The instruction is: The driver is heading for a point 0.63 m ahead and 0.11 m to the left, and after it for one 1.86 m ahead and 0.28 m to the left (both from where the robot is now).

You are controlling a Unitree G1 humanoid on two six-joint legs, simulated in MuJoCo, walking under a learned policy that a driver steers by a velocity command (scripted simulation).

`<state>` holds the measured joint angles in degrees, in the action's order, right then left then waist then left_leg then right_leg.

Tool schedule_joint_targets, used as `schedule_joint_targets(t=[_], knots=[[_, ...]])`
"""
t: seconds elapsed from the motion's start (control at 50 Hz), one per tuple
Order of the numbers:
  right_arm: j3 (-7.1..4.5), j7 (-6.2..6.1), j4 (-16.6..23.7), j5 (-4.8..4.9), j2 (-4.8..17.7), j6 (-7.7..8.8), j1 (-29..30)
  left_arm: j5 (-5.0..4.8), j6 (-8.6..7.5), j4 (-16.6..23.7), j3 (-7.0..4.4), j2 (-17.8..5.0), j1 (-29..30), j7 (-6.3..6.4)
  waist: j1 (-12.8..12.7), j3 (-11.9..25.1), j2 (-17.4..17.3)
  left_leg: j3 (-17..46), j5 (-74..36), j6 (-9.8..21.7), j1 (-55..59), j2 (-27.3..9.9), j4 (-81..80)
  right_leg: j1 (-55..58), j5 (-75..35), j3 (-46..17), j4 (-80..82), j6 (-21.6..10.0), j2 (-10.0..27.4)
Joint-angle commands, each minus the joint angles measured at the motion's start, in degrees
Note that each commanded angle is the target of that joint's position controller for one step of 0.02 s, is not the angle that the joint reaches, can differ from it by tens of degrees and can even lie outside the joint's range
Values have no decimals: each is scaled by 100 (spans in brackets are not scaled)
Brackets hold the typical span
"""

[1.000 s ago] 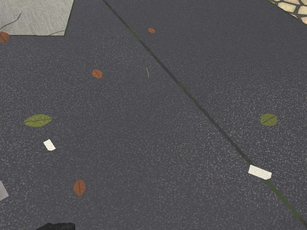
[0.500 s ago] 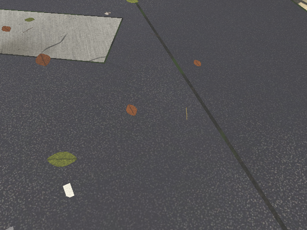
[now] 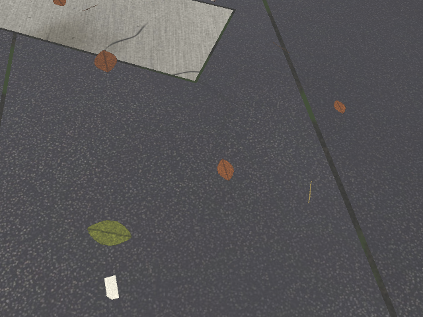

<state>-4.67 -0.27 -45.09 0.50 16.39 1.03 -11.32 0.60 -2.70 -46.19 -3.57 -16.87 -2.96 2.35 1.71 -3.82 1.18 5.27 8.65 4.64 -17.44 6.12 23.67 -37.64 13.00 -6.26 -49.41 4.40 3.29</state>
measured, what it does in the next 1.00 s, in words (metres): steps on the spot, turning left: right foot, then left foot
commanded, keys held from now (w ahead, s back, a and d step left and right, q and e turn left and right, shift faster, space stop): q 0.56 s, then no key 0.44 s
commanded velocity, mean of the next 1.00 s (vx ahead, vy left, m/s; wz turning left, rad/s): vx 0.03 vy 0.00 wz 0.44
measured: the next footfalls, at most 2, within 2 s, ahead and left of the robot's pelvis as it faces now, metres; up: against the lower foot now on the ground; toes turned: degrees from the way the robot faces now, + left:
right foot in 0.16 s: +0.19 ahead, -0.14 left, +0.00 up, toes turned +11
left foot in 0.58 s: +0.08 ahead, +0.11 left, +0.00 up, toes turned +23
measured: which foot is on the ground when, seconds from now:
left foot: down 0.00-0.16, up 0.18-0.56, down 0.58-1.00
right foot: up 0.00-0.14, down 0.16-0.58, up 0.60-0.96, down 0.98-1.00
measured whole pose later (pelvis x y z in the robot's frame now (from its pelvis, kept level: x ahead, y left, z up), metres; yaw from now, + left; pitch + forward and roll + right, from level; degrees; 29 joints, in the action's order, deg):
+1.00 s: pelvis +0.08 +0.01 -0.01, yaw +26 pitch +1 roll +1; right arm -1.6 -0.5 -41.2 -0.6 12.7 -0.3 -8.2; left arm 0.4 0.9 -47.5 -3.4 -15.8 -9.2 1.2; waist -1.1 -0.8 1.3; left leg 0.9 14.8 3.2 -14.7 4.3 28.9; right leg -13.9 14.8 -1.3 -29.4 2.7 3.2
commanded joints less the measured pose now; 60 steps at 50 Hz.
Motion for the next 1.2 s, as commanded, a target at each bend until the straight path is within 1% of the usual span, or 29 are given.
schedule_joint_targets(t=[0.02,0.1,0.14,0.16,0.18,0.2,0.22,0.24,0.26,0.32,0.36,0.5,0.56,0.58,0.6,0.62,0.64,0.68,0.7,0.74,0.82,0.9,0.96,0.98,1.0,1.02,1.06,1.16,1.2], knots=[[-227,-135,460,34,934,-58,149,-28,41,268,-83,-392,-189,-18,-134,1178,-725,1003,-2374,762,294,-1259,-205,906,-559,185,627,78,-300],[-207,-186,552,15,881,-175,163,-53,-13,394,-131,-560,-12,-93,-128,1024,-939,1713,-1487,654,495,-1267,133,1155,-155,22,1442,18,-487],[-168,-210,681,47,805,-198,397,-51,-107,323,-183,-635,-382,-122,-424,975,-1025,1907,-1230,416,487,-1060,522,1813,-751,86,2472,-166,-454],[-101,-217,748,9,598,-194,295,18,-142,300,-240,-856,-591,-101,-432,1114,-743,1732,-579,149,141,-779,1043,2566,-1619,-250,2783,-401,140],[-9,-216,746,-97,228,-182,-116,91,-100,360,-283,-1168,-645,-38,-164,1397,479,838,1789,-183,-626,-105,2376,3496,-3562,-1290,2668,-926,1401],[-80,-209,887,-14,510,-148,-527,236,-23,261,-297,-1231,-862,-59,41,1567,1783,338,3423,-458,-1693,285,3450,3890,-4112,-2837,2845,-1970,2282],[-199,-196,719,-30,993,-141,-702,122,-8,422,-235,-908,-686,-73,-27,1495,1197,478,3092,-651,-1875,-109,4344,3855,-3682,-2623,2824,-2095,2172],[-276,-200,648,33,1152,-199,-474,80,19,483,-175,-640,-525,-61,-113,1257,744,349,2633,-768,-1989,-252,4703,3650,-3348,-1725,2695,-1833,1762],[-283,-233,595,60,1047,-292,-392,58,65,538,-152,-577,-366,-52,-79,1132,465,235,2306,-860,-1982,-366,4793,3433,-2835,-1199,2726,-1616,1413],[-190,-207,794,103,659,-409,-158,60,193,527,-153,-620,-220,24,-113,808,711,-184,1665,-981,-1724,-507,4493,2831,-2303,-340,3061,-1579,1018],[-137,-192,968,101,523,-400,52,63,243,499,-187,-677,-338,77,-238,863,873,-332,1530,-1012,-1703,-608,3919,3035,-2282,-133,3150,-1681,1100],[-135,9,1201,47,605,-423,140,-63,295,495,-324,-1002,-292,10,-301,998,999,-726,1169,-697,-497,-810,1998,2920,-1757,335,3121,-1632,1469],[-214,86,1049,22,616,-447,-317,-202,317,416,-329,-972,-270,-23,-34,941,801,-956,349,-292,451,-582,550,2578,-1089,653,2518,-1171,1354],[-277,47,993,-4,767,-439,-503,-177,327,267,-274,-744,-594,-63,-33,884,262,-540,-242,-69,1136,-678,-30,1979,-442,985,1850,-760,1081],[-411,-63,1102,-42,1413,-420,-608,97,320,413,-124,-302,-677,-142,-216,893,-1615,1521,-2113,503,1976,-2231,-284,495,1738,1597,7,-152,323],[-378,-24,1257,-226,1547,-305,-523,83,289,676,-177,-476,-150,-85,62,946,-1809,2332,-2417,1481,1339,-2968,-447,-152,2607,876,-1130,-48,-174],[-302,9,1218,-284,1281,-185,-461,-33,302,671,-252,-716,55,-45,148,922,-1230,1909,-1954,1422,1126,-2674,-536,-105,2290,515,-1646,-116,-40],[-179,-15,1186,-145,913,-80,110,-66,361,418,-302,-716,-247,18,-172,799,-872,1137,-1311,804,981,-2050,-475,-16,1413,369,-1610,-176,82],[-114,-41,1180,-84,782,-72,285,-24,389,346,-313,-729,-380,37,-253,785,-948,921,-1536,722,857,-1928,-473,150,1085,399,-1642,-119,65],[-13,-84,1141,-130,582,-47,297,-49,384,284,-301,-647,-549,13,-331,920,-951,685,-1878,740,785,-1794,-477,537,678,411,-1665,-47,6],[17,-123,1001,-137,542,-39,268,-59,380,315,-174,-399,-370,-31,-204,840,-900,631,-1514,745,1019,-1729,-465,898,534,370,-226,28,86],[3,-64,831,-150,647,-90,230,-79,363,313,-137,-457,-334,-75,-53,661,-918,874,-1084,894,764,-1800,-435,1596,938,513,819,-10,11],[86,-33,687,-67,472,-99,370,-59,297,180,-95,-362,-615,-108,-285,588,-737,901,-997,698,588,-1635,-232,2341,4,605,2292,-154,-70],[114,-29,606,-58,394,-73,255,17,260,130,-78,-410,-730,-126,-339,654,-552,843,-850,467,431,-1500,-180,2850,-905,457,2774,-245,26],[146,-22,562,-145,297,-24,100,71,235,117,-106,-662,-851,-117,-232,833,-197,644,-431,186,246,-1232,24,3329,-2012,54,2693,-381,429],[96,20,537,-188,372,25,-157,4,235,57,-195,-1009,-757,-116,102,845,516,244,15,-9,164,-811,69,3307,-2144,83,2310,-602,554],[87,2,507,-179,430,-6,321,-31,201,57,-90,-498,-518,-185,-150,693,488,2,158,-210,608,-651,185,2584,-763,132,2503,-644,339],[73,-57,390,-139,292,-148,331,-7,98,-114,-22,-440,-595,-149,-201,521,154,105,-221,-100,621,-744,158,2495,-599,308,2463,-446,174],[42,-78,258,-93,309,-163,192,-54,133,-218,-30,-484,-740,-113,-220,495,44,-27,1264,-46,476,-577,199,2418,842,398,2436,-554,36]])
